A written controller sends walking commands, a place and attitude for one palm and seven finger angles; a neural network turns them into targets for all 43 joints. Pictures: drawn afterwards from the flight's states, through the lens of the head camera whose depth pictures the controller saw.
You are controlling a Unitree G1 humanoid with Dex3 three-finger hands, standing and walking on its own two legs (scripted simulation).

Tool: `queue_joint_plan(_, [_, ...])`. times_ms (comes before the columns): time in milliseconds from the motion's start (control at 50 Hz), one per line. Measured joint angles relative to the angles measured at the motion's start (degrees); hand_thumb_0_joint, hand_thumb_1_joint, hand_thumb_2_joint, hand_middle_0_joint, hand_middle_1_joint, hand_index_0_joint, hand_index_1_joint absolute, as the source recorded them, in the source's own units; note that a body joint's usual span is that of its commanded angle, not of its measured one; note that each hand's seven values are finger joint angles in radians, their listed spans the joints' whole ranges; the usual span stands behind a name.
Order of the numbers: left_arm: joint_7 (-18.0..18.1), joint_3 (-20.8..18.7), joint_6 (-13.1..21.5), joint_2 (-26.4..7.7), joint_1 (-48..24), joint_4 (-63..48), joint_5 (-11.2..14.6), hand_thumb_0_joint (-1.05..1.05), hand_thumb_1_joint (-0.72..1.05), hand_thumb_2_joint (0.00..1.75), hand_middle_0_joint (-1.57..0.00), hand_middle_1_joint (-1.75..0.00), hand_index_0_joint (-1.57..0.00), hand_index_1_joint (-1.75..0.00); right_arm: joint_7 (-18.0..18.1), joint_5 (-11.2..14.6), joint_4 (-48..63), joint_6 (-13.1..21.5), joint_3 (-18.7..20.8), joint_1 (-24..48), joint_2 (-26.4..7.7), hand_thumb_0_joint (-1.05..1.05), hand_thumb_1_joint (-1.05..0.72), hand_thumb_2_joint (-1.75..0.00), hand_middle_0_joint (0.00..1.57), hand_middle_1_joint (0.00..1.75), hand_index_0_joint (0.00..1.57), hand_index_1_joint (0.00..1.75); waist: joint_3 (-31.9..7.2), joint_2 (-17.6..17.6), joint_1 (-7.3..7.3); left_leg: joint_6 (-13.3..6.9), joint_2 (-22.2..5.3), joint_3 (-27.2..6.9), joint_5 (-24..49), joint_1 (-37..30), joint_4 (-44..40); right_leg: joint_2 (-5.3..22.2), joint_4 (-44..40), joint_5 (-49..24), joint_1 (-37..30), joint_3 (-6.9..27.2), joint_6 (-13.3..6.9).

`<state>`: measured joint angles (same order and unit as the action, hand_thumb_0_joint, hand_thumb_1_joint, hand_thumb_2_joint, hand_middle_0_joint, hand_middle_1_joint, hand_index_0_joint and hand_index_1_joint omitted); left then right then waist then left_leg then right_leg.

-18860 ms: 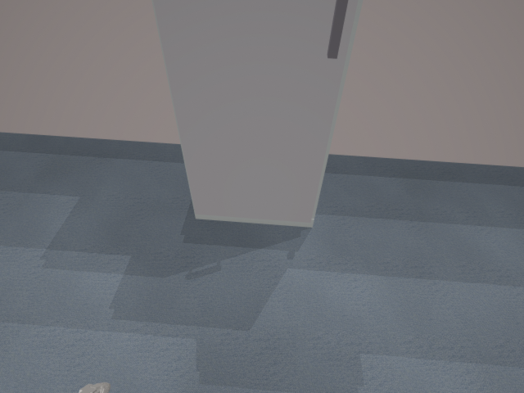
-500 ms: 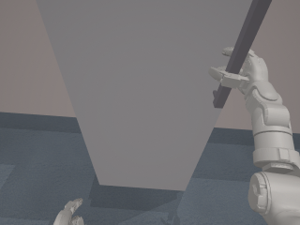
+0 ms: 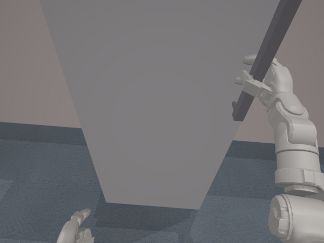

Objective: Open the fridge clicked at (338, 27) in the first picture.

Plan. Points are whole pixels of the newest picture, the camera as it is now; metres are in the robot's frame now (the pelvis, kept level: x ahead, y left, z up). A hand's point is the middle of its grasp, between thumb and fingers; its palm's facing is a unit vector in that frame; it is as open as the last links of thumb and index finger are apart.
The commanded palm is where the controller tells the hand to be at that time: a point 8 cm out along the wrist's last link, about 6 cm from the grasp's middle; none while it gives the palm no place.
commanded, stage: grip the handle and tug to test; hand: right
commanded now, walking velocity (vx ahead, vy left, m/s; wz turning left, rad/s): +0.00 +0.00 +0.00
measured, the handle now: (256, 63) +0.46 -0.18 +0.27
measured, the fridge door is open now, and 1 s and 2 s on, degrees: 0 0 0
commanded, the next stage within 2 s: pull the door a little, standing still in 0.44 s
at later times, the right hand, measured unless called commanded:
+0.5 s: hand (247, 84) +0.41 -0.15 +0.24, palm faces +0.03 +1.00 -0.02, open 6.0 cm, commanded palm +0.36 -0.20 +0.24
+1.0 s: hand (247, 87) +0.40 -0.16 +0.23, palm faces +0.02 +1.00 -0.06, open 6.2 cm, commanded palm +0.33 -0.20 +0.24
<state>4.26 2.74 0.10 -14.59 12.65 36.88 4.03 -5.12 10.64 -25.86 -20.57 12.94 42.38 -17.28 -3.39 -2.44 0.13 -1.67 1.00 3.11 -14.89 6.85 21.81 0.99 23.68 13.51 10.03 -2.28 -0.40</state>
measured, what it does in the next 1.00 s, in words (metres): shifts its weight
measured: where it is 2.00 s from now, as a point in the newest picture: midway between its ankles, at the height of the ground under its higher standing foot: outside the picture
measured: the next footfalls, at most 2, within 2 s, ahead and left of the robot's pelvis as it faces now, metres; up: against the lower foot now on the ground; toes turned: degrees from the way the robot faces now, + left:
right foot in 1.36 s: +0.19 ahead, -0.09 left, +0.00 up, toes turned +3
left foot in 1.78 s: +0.35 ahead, +0.12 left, +0.00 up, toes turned -5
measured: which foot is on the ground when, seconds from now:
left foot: down 0.00-1.00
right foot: down 0.00-1.00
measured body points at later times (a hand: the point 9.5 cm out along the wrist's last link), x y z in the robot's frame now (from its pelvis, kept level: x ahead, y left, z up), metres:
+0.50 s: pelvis +0.03 -0.01 +0.00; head +0.01 +0.02 +0.45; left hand +0.20 +0.23 -0.09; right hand +0.40 -0.21 +0.24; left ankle -0.04 +0.10 -0.74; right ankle -0.01 -0.12 -0.74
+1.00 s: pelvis +0.08 -0.01 +0.00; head +0.06 +0.02 +0.45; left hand +0.28 +0.21 -0.07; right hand +0.40 -0.21 +0.24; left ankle -0.03 +0.09 -0.74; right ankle -0.01 -0.13 -0.74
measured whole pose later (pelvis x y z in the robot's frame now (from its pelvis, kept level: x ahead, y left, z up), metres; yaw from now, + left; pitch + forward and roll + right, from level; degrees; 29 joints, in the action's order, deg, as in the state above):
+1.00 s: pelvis +0.08 -0.01 +0.00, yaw +4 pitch +4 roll +0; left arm 1.1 4.4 -3.3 -13.1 6.8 31.8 3.2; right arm -4.3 13.8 17.9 -32.0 16.0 13.8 -15.3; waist -7.6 -3.5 -2.0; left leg -0.9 0.7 1.2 -17.7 5.3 22.4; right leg 0.2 23.0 17.4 6.3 -1.5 -0.6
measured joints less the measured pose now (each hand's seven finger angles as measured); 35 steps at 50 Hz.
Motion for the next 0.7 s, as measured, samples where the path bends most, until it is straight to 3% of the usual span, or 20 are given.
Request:
queue_joint_plan(200, [-0.55,-0.06,-0.79,-0.03,-0.52,-1.04,0.01,0.01,0.9,0.9,-0.2,-0.3,-0.2,-0.3,1.0,0.01,4.78,-1.69,0.4,-2.92,0.45,0.0,-0.71,-0.81,0.4,1.4,0.36,1.4,-0.2,-0.36,0.06,0.11,-0.1,-0.49,-0.39,-0.43,-0.04,-0.09,-0.34,0.4,-0.74,-0.47,-0.06])
queue_joint_plan(480, [-1.77,-0.04,-2.58,0.18,-1.84,-3.21,-0.07,0.01,0.9,0.9,-0.2,-0.3,-0.2,-0.3,1.66,0.74,20.21,-6.13,2.04,-12.5,1.36,-0.01,-0.74,-0.77,0.37,1.4,0.28,1.4,-1.15,-0.82,0.25,0.49,-0.2,-2.08,-1.13,-1.3,-0.59,-0.21,-1.3,1.54,-2.37,-1.9,-0.34])
queue_joint_plan(700, [-1.57,0.24,-2.96,0.2,-3.97,-2.26,-0.35,0.01,0.9,0.9,-0.2,-0.3,-0.2,-0.3,0.74,1.72,27.82,-10.4,-0.06,-14.23,2.37,-0.01,-0.72,-0.77,0.39,1.4,0.31,1.4,-1.51,-0.07,-1.87,0.57,-0.39,-0.97,-2.66,-1.95,-0.43,-0.53,-0.77,3.4,-2.53,-0.27,-0.18])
